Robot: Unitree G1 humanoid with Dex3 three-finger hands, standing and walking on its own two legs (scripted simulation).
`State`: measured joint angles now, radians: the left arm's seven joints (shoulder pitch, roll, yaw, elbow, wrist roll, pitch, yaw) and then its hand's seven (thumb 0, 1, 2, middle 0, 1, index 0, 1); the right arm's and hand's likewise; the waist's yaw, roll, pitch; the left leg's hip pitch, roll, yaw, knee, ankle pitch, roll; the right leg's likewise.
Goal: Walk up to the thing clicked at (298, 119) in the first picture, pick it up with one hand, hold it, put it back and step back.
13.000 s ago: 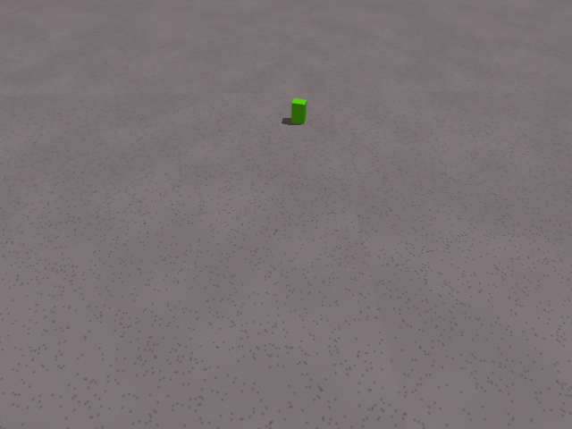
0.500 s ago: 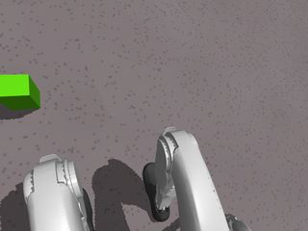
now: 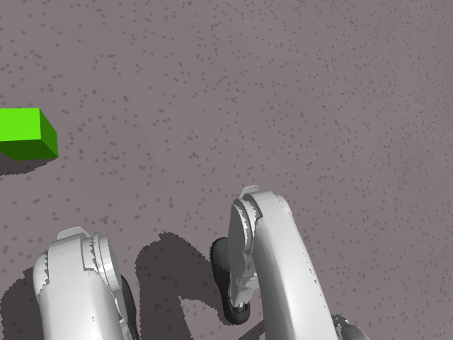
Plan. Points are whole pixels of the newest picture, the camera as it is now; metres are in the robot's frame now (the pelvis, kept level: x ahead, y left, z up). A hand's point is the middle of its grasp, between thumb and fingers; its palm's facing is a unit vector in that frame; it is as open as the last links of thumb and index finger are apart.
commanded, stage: rise first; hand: left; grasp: from the side
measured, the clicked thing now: (26, 136) +0.52 +0.28 -0.28
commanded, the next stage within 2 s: none
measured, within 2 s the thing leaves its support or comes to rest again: neither
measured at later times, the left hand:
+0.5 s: hand out of the picture +0.49 +0.33 -0.14, palm faces -0.47 -0.02 -0.88, open 14.2 cm
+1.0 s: hand out of the picture +0.49 +0.33 -0.13, palm faces -0.48 -0.02 -0.88, open 14.3 cm
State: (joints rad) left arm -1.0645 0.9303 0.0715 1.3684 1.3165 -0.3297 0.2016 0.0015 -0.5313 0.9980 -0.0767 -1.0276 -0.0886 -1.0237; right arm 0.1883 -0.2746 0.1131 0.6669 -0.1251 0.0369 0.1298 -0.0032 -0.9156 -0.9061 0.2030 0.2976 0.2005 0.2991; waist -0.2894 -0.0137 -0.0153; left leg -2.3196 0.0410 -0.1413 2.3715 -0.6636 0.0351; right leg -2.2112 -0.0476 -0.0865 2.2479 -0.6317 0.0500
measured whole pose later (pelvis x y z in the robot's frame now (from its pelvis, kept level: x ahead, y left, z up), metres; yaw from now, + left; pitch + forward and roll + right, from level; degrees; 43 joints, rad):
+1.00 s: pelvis +0.00 +0.00 +0.00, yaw +0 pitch +34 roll -11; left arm -1.08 0.93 0.05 1.39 1.31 -0.32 0.18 0.00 -0.56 1.03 -0.08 -0.99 -0.07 -1.00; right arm 0.19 -0.28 0.12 0.66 -0.12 0.04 0.13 0.00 -0.91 -0.90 0.20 0.30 0.20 0.30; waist -0.30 -0.01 -0.02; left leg -2.32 0.04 -0.14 2.36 -0.65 0.03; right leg -2.21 -0.05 -0.08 2.24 -0.62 0.05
